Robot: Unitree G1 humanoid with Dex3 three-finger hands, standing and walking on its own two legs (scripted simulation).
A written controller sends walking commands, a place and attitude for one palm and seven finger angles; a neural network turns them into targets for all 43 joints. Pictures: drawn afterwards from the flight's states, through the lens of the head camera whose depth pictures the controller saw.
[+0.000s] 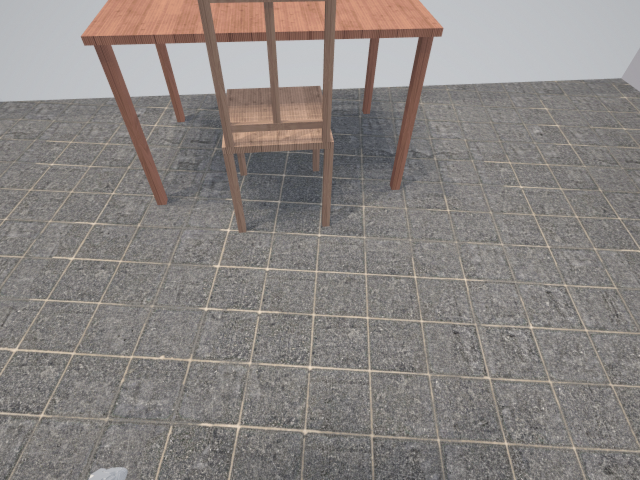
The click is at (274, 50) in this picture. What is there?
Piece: chair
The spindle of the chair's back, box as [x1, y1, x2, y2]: [264, 2, 280, 122]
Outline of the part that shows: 264,2 273,122 280,122 272,2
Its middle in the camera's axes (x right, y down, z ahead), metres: -0.15 -0.52 +1.19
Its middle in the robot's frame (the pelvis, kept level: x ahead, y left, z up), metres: +1.23 +0.21 -0.06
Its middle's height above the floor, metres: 0.71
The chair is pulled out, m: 0.00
